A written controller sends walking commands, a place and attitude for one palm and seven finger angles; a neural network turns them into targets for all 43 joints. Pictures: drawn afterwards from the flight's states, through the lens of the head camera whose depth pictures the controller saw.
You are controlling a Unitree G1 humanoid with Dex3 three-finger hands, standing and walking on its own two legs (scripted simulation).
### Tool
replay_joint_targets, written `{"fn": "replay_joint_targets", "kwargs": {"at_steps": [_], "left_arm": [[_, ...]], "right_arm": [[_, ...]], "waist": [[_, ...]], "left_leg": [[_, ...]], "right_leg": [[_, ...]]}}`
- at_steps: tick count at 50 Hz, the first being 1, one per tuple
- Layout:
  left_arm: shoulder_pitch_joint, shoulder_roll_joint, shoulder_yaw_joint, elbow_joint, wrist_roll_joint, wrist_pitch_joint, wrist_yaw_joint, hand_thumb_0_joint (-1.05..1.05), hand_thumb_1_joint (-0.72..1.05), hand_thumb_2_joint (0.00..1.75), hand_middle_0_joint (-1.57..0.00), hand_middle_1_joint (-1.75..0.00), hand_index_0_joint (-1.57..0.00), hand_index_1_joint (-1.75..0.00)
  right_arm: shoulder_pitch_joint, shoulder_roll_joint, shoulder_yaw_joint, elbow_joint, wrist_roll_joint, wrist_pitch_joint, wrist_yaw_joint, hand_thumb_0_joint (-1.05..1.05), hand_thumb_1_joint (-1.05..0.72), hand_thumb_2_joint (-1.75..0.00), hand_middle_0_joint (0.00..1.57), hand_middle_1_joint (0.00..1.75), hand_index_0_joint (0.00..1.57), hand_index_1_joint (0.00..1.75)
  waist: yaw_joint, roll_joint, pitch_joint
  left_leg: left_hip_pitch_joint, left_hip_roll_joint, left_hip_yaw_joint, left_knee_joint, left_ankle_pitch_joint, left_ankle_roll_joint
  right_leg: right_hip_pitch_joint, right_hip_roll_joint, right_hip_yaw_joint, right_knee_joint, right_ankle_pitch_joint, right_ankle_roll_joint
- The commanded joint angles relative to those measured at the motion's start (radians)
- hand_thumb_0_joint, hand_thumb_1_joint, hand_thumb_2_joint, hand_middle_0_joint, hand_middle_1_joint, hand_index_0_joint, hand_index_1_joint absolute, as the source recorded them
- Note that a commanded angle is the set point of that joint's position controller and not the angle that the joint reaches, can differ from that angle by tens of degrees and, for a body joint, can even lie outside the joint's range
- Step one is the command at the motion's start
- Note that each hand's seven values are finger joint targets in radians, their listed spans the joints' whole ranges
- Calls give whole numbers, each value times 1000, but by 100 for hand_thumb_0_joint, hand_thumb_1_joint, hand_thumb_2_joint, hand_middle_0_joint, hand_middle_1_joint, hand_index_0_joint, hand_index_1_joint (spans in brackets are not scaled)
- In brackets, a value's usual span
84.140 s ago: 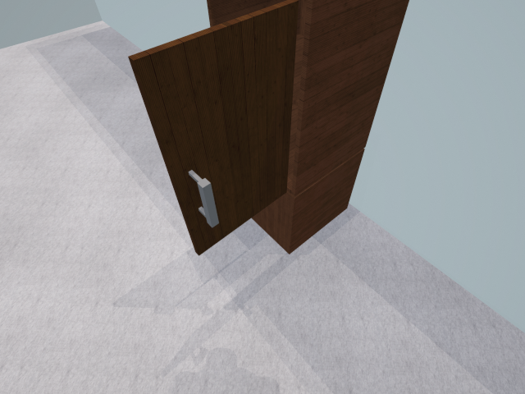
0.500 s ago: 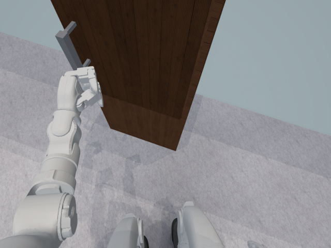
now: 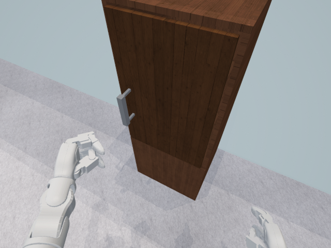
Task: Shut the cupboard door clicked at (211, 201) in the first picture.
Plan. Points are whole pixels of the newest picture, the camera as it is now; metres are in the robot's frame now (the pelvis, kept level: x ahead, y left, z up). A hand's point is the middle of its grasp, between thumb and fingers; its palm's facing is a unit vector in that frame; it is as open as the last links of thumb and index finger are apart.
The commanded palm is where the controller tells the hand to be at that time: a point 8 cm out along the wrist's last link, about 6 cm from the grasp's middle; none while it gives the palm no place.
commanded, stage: draw the hand back to the body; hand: left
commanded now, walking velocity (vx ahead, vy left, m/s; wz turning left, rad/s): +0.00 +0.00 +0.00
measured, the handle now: (127, 107) +0.61 +0.18 -0.07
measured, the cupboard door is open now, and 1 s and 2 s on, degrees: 0 0 0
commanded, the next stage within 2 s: step back with the hand held close in 0.90 s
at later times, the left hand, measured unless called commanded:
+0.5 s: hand (19, 173) +0.21 +0.26 +0.18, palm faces +0.44 -0.81 -0.40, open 5.9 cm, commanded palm +0.15 +0.30 +0.20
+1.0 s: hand (16, 185) +0.18 +0.24 +0.19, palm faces +0.47 -0.79 -0.40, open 7.4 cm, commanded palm +0.13 +0.27 +0.20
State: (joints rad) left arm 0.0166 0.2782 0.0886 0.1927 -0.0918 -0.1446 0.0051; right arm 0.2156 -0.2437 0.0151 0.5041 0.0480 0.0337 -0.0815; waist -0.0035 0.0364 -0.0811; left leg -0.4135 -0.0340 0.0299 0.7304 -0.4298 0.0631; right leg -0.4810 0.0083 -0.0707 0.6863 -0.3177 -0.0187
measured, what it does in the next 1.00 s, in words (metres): stands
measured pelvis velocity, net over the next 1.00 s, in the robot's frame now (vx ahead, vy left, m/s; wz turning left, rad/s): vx -0.01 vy -0.03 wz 0.00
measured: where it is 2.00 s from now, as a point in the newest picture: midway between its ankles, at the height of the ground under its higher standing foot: outside the picture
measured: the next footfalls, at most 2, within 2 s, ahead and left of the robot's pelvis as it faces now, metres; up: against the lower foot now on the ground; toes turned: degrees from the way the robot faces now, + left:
none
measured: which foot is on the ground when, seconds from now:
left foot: down 0.00-1.00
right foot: down 0.00-1.00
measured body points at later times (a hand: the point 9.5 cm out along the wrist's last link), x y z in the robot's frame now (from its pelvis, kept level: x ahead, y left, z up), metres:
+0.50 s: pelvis +0.01 -0.01 +0.03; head -0.01 -0.04 +0.47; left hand +0.18 +0.30 +0.20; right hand +0.20 -0.21 -0.07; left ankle -0.04 +0.07 -0.72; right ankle +0.02 -0.11 -0.72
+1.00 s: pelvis -0.01 -0.03 +0.03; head -0.04 -0.06 +0.47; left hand +0.15 +0.28 +0.21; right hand +0.18 -0.24 -0.06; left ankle -0.04 +0.07 -0.72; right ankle +0.02 -0.11 -0.72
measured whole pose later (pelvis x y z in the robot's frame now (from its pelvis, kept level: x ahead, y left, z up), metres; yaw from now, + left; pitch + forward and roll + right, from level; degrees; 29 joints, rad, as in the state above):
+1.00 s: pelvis -0.01 -0.03 +0.03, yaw +0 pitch -5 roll -1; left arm 0.45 0.34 0.34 -0.35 -0.07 -0.11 0.11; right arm 0.21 -0.22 0.01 0.65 0.01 -0.13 -0.07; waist 0.06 0.09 0.01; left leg -0.05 -0.02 0.02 0.43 -0.29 0.03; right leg -0.12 0.04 -0.07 0.40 -0.19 -0.05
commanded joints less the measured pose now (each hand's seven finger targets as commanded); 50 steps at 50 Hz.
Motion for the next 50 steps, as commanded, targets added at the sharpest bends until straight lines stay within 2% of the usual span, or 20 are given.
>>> {"fn": "replay_joint_targets", "kwargs": {"at_steps": [1,5,8,10,13,15,16,18,21,26,28,29,33,34,36,37,38,41,48,50], "left_arm": [[-202,168,88,-342,16,-6,87,0,90,90,-89,-105,-89,-105],[-98,151,92,-412,19,26,98,0,90,90,-78,-93,-78,-93],[-13,164,128,-434,21,39,99,0,90,90,-69,-84,-69,-84],[17,171,149,-495,22,38,100,0,90,90,-64,-78,-64,-78],[107,198,200,-548,22,44,100,0,90,90,-56,-69,-56,-69],[121,205,218,-638,24,36,102,0,90,90,-50,-63,-50,-63],[149,219,240,-663,25,35,107,0,90,90,-47,-60,-47,-60],[212,234,273,-685,23,38,108,0,90,90,-42,-54,-42,-54],[275,256,327,-741,19,27,114,0,90,90,-34,-45,-34,-45],[374,287,404,-804,12,5,121,0,90,90,-20,-30,-20,-30],[391,224,349,-734,16,7,114,0,90,90,-20,-30,-20,-30],[366,216,334,-724,16,5,115,0,90,90,-20,-30,-20,-30],[320,244,350,-710,19,-8,122,0,90,90,-20,-30,-20,-30],[309,246,348,-734,22,-13,123,0,90,90,-20,-30,-20,-30],[314,257,358,-749,24,-20,129,0,90,90,-20,-30,-20,-30],[319,264,365,-752,22,-22,131,0,90,90,-20,-30,-20,-30],[316,281,376,-765,24,-22,131,0,90,90,-20,-30,-20,-30],[315,278,377,-778,27,-30,137,0,90,90,-20,-30,-20,-30],[350,255,373,-709,20,-29,124,0,90,90,-20,-30,-20,-30],[335,257,369,-732,22,-34,124,0,90,90,-20,-30,-20,-30]], "right_arm": [[-65,-96,-20,-120,-6,-56,-27,0,-90,-90,20,30,20,30],[-83,-90,-10,-105,-15,-82,-22,0,-90,-90,20,30,20,30],[-92,-94,-10,-92,-22,-94,-11,0,-90,-90,20,30,20,30],[-102,-87,-7,-93,-27,-103,-3,0,-90,-90,20,30,20,30],[-112,-88,-10,-85,-33,-113,5,0,-90,-90,20,30,20,30],[-120,-82,-11,-86,-34,-122,11,0,-90,-90,20,30,20,30],[-118,-80,-11,-83,-36,-128,13,0,-90,-90,20,30,20,30],[-125,-84,-15,-75,-39,-139,15,0,-90,-90,20,30,20,30],[-126,-77,-22,-71,-38,-146,18,0,-90,-90,20,30,20,30],[-131,-74,-29,-56,-36,-169,19,0,-90,-90,20,30,20,30],[-130,-81,-34,-40,-34,-176,17,0,-90,-90,20,30,20,30],[-126,-86,-35,-38,-33,-175,15,0,-90,-90,20,30,20,30],[-134,-93,-42,-28,-34,-183,5,0,-90,-90,20,30,20,30],[-135,-90,-41,-32,-34,-185,4,0,-90,-90,20,30,20,30],[-143,-82,-38,-30,-36,-193,3,0,-90,-90,20,30,20,30],[-146,-79,-36,-29,-37,-197,3,0,-90,-90,20,30,20,30],[-154,-81,-38,-27,-35,-201,1,0,-90,-90,20,30,20,30],[-154,-71,-31,-25,-37,-213,2,0,-90,-90,20,30,20,30],[-152,-73,-37,-17,-36,-214,4,0,-90,-90,20,30,20,30],[-151,-75,-41,-20,-35,-210,7,0,-90,-90,20,30,20,30]], "waist": [[4,18,-171],[16,47,-102],[27,11,-53],[32,40,-60],[44,19,-52],[46,70,-64],[52,73,-73],[57,45,-39],[63,21,-46],[73,49,2],[58,-2,70],[51,-7,87],[56,-31,70],[58,-9,40],[66,16,30],[68,10,30],[71,28,31],[71,71,56],[68,9,113],[67,29,75]], "left_leg": [[144,64,-68,-232,436,-59],[222,69,-71,-299,515,-76],[235,72,-67,-336,520,-76],[261,69,-66,-351,540,-80],[266,69,-63,-358,576,-80],[288,69,-64,-361,605,-87],[293,69,-67,-361,624,-88],[277,70,-68,-365,605,-86],[269,66,-62,-366,576,-81],[243,65,-55,-372,506,-75],[229,66,-50,-379,440,-64],[230,66,-46,-385,400,-60],[234,59,-46,-386,323,-41],[242,56,-43,-387,320,-39],[238,51,-42,-388,315,-38],[232,48,-42,-388,312,-37],[236,50,-41,-380,310,-36],[226,46,-41,-393,292,-42],[224,52,-33,-395,268,-37],[236,51,-28,-396,271,-36]], "right_leg": [[305,-27,47,-151,279,-16],[362,-26,37,-218,312,-18],[401,-22,33,-261,319,-18],[430,-25,34,-271,335,-19],[462,-22,35,-289,367,-16],[472,-24,37,-289,375,-15],[480,-23,35,-290,382,-14],[476,-19,34,-301,374,-11],[489,-23,37,-297,365,-8],[469,-26,43,-305,317,-6],[416,-25,45,-325,274,-4],[404,-31,49,-326,242,-2],[396,-32,58,-344,174,-1],[417,-37,61,-338,167,-1],[430,-38,62,-337,166,-3],[437,-39,64,-339,164,-3],[432,-37,77,-354,155,-4],[433,-38,72,-352,142,-7],[400,-35,87,-394,90,-2],[421,-41,87,-383,90,-2]]}}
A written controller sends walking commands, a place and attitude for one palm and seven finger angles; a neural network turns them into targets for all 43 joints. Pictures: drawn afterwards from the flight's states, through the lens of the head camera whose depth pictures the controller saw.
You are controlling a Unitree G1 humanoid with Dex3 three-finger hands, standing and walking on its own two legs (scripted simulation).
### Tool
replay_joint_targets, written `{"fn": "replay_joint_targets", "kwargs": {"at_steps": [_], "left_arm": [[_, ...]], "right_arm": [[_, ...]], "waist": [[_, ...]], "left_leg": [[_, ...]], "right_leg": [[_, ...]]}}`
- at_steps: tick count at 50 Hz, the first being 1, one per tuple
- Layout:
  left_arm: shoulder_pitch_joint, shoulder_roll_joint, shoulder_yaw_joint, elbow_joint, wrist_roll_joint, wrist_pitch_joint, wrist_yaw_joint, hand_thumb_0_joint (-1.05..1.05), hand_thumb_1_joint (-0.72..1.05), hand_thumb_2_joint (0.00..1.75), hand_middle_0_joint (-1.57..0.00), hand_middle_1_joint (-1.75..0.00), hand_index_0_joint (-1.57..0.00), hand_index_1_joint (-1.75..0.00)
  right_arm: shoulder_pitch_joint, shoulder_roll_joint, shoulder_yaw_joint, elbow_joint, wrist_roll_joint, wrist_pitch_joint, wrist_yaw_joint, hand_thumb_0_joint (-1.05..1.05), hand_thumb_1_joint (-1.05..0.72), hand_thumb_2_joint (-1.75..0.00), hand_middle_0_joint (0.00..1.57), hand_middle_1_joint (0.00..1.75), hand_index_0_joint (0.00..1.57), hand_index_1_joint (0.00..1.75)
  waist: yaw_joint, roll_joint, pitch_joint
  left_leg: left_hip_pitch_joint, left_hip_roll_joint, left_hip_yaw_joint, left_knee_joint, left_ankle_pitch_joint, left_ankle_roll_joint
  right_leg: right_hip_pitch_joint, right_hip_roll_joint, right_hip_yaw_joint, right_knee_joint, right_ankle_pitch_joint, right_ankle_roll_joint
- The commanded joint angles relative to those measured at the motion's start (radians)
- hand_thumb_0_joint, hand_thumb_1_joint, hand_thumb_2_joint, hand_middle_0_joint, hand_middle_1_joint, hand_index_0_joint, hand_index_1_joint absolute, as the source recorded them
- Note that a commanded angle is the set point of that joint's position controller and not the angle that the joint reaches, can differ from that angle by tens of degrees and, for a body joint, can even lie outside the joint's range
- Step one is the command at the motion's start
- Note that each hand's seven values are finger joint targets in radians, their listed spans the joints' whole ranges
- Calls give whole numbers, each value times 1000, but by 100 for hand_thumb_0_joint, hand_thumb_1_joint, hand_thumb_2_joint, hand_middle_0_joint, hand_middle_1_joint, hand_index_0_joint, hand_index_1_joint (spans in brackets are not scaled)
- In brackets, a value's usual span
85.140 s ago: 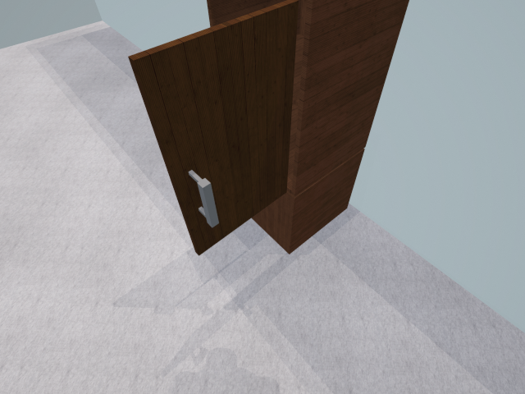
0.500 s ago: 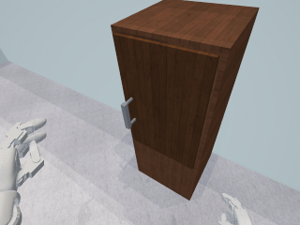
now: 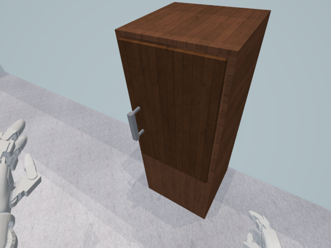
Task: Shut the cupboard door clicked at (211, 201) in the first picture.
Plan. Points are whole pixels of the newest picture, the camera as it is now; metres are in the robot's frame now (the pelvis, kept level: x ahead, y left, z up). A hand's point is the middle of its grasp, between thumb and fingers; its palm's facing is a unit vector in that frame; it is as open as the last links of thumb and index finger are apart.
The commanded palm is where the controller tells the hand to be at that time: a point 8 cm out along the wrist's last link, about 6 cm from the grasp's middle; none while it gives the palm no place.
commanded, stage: step back with the hand held close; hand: left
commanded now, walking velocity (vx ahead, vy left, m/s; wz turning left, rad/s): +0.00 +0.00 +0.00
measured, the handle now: (136, 123) +0.62 +0.21 -0.10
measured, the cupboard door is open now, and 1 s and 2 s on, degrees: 0 0 0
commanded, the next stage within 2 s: stop stepping back and stand still in 1.66 s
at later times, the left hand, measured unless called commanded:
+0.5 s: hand (20, 182) +0.18 +0.29 +0.16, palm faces +0.41 -0.76 -0.50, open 7.4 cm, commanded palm +0.12 +0.33 +0.17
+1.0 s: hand out of the picture +0.13 +0.30 +0.16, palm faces +0.46 -0.76 -0.47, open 7.4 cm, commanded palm +0.05 +0.34 +0.17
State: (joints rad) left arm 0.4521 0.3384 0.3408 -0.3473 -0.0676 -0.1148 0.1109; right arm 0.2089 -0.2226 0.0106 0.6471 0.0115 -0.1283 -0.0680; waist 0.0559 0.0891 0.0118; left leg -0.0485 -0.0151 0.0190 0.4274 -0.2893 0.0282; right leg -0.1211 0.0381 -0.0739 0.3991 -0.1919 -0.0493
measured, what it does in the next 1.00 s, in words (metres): shifts its weight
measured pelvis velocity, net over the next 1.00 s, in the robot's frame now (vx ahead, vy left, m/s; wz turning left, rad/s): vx -0.08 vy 0.04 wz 0.02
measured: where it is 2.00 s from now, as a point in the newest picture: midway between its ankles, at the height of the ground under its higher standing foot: outside the picture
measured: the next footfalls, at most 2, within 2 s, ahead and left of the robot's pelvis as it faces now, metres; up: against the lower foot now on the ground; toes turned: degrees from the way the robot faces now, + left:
right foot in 1.64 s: -0.26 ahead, -0.10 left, +0.00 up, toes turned +4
left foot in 1.88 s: -0.15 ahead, +0.11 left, +0.00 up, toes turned +0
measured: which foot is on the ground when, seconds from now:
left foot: down 0.00-1.00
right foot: down 0.00-1.00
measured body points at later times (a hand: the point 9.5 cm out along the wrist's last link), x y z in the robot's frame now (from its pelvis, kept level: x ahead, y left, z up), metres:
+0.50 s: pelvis -0.03 +0.03 -0.01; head -0.03 +0.02 +0.44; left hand +0.15 +0.33 +0.19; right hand +0.13 -0.22 -0.09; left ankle -0.03 +0.10 -0.74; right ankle +0.02 -0.09 -0.74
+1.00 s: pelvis -0.08 +0.04 -0.03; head -0.07 +0.05 +0.42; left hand +0.10 +0.34 +0.18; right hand +0.06 -0.22 -0.10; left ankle -0.03 +0.10 -0.74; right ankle +0.01 -0.09 -0.74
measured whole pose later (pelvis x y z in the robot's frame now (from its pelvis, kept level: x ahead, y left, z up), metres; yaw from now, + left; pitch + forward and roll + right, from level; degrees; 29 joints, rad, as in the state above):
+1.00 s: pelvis -0.08 +0.04 -0.03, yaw +1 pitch +0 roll -2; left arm 0.50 0.42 0.46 -0.50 0.01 -0.26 0.16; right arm 0.28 -0.23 0.00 0.57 0.00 -0.06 -0.07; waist -0.04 -0.01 0.00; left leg -0.43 -0.04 0.04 0.73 -0.29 0.09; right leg -0.46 0.03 -0.01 0.66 -0.19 0.01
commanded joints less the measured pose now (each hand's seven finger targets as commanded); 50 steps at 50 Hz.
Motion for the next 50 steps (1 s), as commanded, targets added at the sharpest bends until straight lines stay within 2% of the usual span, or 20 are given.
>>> {"fn": "replay_joint_targets", "kwargs": {"at_steps": [1,2,3,4,7,9,13,16,21,28,32,33,37,38,40,42,43,45,48,50], "left_arm": [[-99,197,118,-191,-2,-64,20,0,90,90,-20,-30,-20,-30],[-168,293,230,-231,7,-103,31,0,90,90,-20,-30,-20,-30],[-158,293,230,-208,15,-114,33,0,90,90,-20,-30,-20,-30],[-60,215,171,-155,17,-116,29,0,90,90,-20,-30,-20,-30],[14,199,149,-182,16,-129,38,0,90,90,-20,-30,-20,-30],[47,218,168,-218,12,-135,50,0,90,90,-20,-30,-20,-30],[29,279,217,-304,9,-125,61,0,90,90,-20,-30,-20,-30],[51,267,214,-292,7,-108,61,0,90,90,-20,-30,-20,-30],[87,254,214,-276,9,-102,62,0,90,90,-20,-30,-20,-30],[33,268,241,-302,34,-124,63,0,90,90,-20,-30,-20,-30],[-28,237,214,-298,50,-135,63,0,90,90,-20,-30,-20,-30],[-50,259,229,-304,56,-140,63,0,90,90,-20,-30,-20,-30],[-76,235,207,-302,68,-151,66,0,90,90,-20,-30,-20,-30],[-86,259,224,-317,70,-157,68,0,90,90,-20,-30,-20,-30],[-74,243,209,-319,69,-165,71,0,90,90,-20,-30,-20,-30],[-66,255,215,-341,65,-174,76,0,90,90,-20,-30,-20,-30],[-58,280,240,-343,64,-181,80,0,90,90,-20,-30,-20,-30],[-22,272,242,-366,61,-196,83,0,90,90,-20,-30,-20,-30],[10,279,282,-356,71,-210,82,0,90,90,-20,-30,-20,-30],[21,269,284,-347,74,-214,71,0,90,90,-20,-30,-20,-30]], "right_arm": [[-145,-94,-34,-163,0,-49,-7,0,-90,-90,20,30,20,30],[-112,-137,-50,-200,6,-27,-6,0,-90,-90,20,30,20,30],[-101,-125,-51,-184,4,-14,-5,0,-90,-90,20,30,20,30],[-92,-122,-54,-175,-3,-4,-2,0,-90,-90,20,30,20,30],[-85,-123,-62,-184,4,20,7,0,-90,-90,20,30,20,30],[-83,-127,-63,-193,2,31,-1,0,-90,-90,20,30,20,30],[-109,-151,-69,-223,1,56,-25,0,-90,-90,20,30,20,30],[-95,-146,-73,-243,4,76,-31,0,-90,-90,20,30,20,30],[-88,-150,-75,-253,7,93,-29,0,-90,-90,20,30,20,30],[-96,-164,-68,-258,-4,76,-35,0,-90,-90,20,30,20,30],[-77,-164,-64,-259,-5,61,-32,0,-90,-90,20,30,20,30],[-82,-167,-65,-258,-8,57,-35,0,-90,-90,20,30,20,30],[-63,-163,-65,-257,-5,42,-25,0,-90,-90,20,30,20,30],[-63,-168,-69,-255,-8,38,-26,0,-90,-90,20,30,20,30],[-53,-158,-65,-252,-9,31,-18,0,-90,-90,20,30,20,30],[-51,-155,-63,-247,-12,28,-10,0,-90,-90,20,30,20,30],[-58,-159,-65,-242,-15,27,-12,0,-90,-90,20,30,20,30],[-55,-154,-60,-239,-12,22,-12,0,-90,-90,20,30,20,30],[-71,-166,-69,-243,-13,8,-19,0,-90,-90,20,30,20,30],[-72,-162,-77,-240,-20,0,-19,0,-90,-90,20,30,20,30]], "waist": [[8,-24,-16],[-35,-55,24],[-39,-78,23],[-49,-131,-4],[-54,-113,-100],[-58,-73,-146],[-48,-5,-199],[-47,-28,-208],[-55,-78,-171],[-52,11,-89],[-62,-1,-55],[-60,-3,-46],[-67,-49,-33],[-66,-69,-35],[-71,-101,-29],[-74,-87,-29],[-73,-77,-38],[-74,-28,-69],[-59,104,-95],[-56,75,-88]], "left_leg": [[-130,30,-17,-92,139,0],[-205,45,-50,-25,43,18],[-196,36,-63,31,9,19],[-196,36,-69,70,9,15],[-204,43,-66,87,32,10],[-190,60,-77,34,108,4],[-211,111,-110,-7,428,-12],[-262,128,-112,13,508,-25],[-392,131,-129,0,237,2],[-672,175,-187,-129,-162,67],[-797,180,-192,-134,-351,89],[-814,179,-192,-134,-392,93],[-846,143,-174,-62,-464,94],[-816,128,-167,-34,-462,86],[-762,97,-157,29,-433,71],[-700,82,-155,62,-389,59],[-681,85,-163,45,-374,57],[-710,114,-195,-32,-362,66],[-913,229,-295,-200,-463,106],[-919,258,-305,-192,-393,115]], "right_leg": [[62,-70,86,-92,-20,29],[-40,-131,238,-154,-30,15],[-81,-180,289,-190,-70,-3],[-98,-215,296,-187,-82,-19],[-71,-254,283,-132,1,-39],[-41,-229,232,-56,113,-29],[23,-129,144,119,372,17],[49,-121,144,178,424,22],[35,-132,181,179,310,19],[126,-60,150,268,166,57],[168,-59,158,311,115,59],[165,-56,166,306,93,60],[137,-84,218,272,-4,44],[97,-93,240,228,-47,38],[14,-133,287,150,-141,15],[-66,-157,305,99,-191,-1],[-77,-150,292,98,-188,1],[-13,-108,225,177,-113,21],[214,2,121,412,60,62],[231,30,124,464,87,69]]}}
